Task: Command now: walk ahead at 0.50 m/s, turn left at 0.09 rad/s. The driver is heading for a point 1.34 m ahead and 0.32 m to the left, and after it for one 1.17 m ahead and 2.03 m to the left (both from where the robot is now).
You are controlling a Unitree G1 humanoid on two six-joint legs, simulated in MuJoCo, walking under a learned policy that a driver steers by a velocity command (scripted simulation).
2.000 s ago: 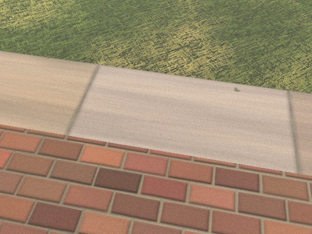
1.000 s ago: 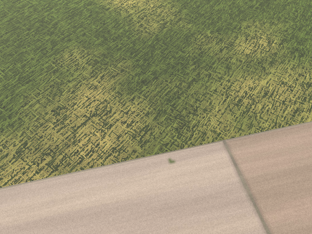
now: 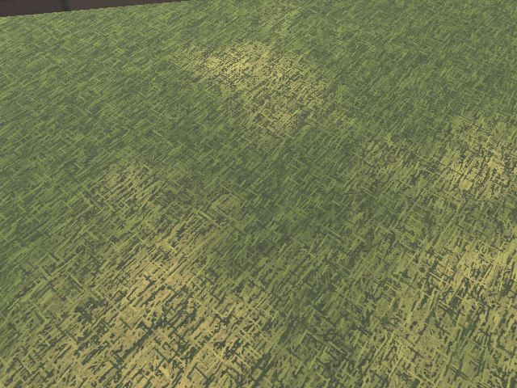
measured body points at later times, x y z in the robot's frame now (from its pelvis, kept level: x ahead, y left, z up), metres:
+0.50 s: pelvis +0.25 -0.04 +0.00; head +0.27 -0.04 +0.45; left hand +0.18 +0.22 -0.14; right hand +0.41 -0.27 -0.13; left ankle +0.34 +0.15 -0.67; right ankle +0.21 -0.11 -0.74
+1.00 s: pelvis +0.51 +0.11 -0.11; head +0.55 +0.13 +0.34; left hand +0.47 +0.37 -0.25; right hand +0.66 -0.11 -0.25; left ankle +0.49 +0.15 -0.84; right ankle +0.62 -0.02 -0.76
